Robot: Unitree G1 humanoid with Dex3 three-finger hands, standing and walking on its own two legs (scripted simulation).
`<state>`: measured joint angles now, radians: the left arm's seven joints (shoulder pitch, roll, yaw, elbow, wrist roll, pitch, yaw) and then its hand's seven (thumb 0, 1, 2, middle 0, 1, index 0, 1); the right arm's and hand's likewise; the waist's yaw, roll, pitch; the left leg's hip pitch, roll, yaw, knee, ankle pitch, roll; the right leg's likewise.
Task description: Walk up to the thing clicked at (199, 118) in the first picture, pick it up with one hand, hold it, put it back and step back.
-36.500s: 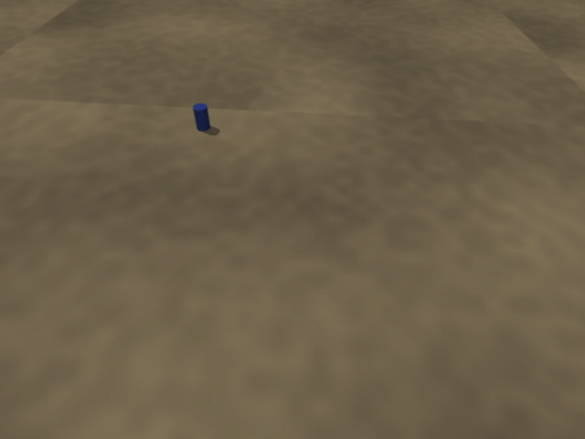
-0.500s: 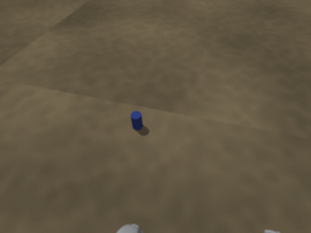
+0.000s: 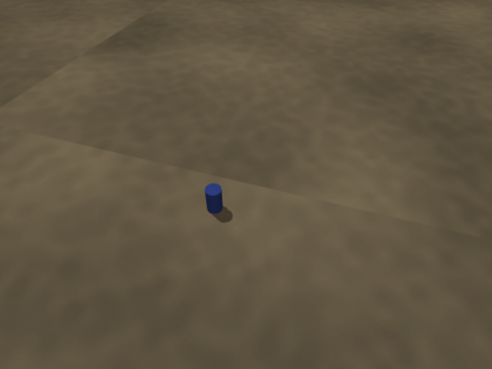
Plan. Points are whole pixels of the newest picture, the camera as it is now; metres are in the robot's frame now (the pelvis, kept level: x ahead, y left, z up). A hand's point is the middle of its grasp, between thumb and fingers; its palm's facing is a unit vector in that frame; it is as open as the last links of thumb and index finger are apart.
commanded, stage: step back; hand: left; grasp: from the side
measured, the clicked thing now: (214, 198) +1.04 +0.17 -0.69
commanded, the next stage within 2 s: stand in 0.50 s
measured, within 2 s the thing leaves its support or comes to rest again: neither
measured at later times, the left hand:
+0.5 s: hand out of the picture +0.14 +0.29 -0.15, palm faces +0.03 -0.94 -0.35, open 7.4 cm
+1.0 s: hand out of the picture +0.11 +0.27 -0.14, palm faces -0.03 -0.94 -0.33, open 7.4 cm
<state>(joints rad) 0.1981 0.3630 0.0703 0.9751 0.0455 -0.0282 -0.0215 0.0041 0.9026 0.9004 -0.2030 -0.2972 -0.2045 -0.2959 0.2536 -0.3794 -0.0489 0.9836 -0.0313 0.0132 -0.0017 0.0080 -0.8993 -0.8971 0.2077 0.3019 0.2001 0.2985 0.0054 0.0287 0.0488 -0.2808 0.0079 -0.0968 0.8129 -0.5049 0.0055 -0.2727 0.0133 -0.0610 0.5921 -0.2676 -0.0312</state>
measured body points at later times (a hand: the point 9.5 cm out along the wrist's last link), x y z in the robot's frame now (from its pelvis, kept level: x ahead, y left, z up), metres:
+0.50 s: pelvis +0.05 +0.03 +0.01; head +0.07 +0.04 +0.46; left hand +0.14 +0.34 -0.12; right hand +0.16 -0.26 -0.11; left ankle +0.06 +0.15 -0.73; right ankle +0.04 -0.11 -0.73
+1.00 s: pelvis +0.04 +0.02 +0.02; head +0.04 +0.03 +0.47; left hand +0.11 +0.32 -0.11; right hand +0.12 -0.28 -0.11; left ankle +0.06 +0.15 -0.73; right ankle +0.04 -0.11 -0.73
